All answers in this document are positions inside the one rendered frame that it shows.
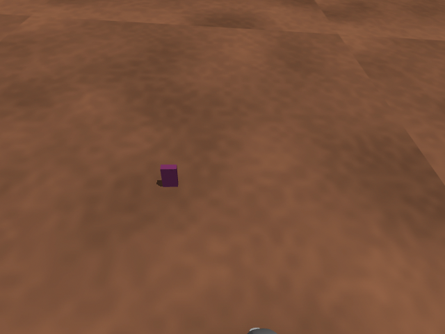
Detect carton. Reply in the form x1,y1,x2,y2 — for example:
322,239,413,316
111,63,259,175
160,164,178,187

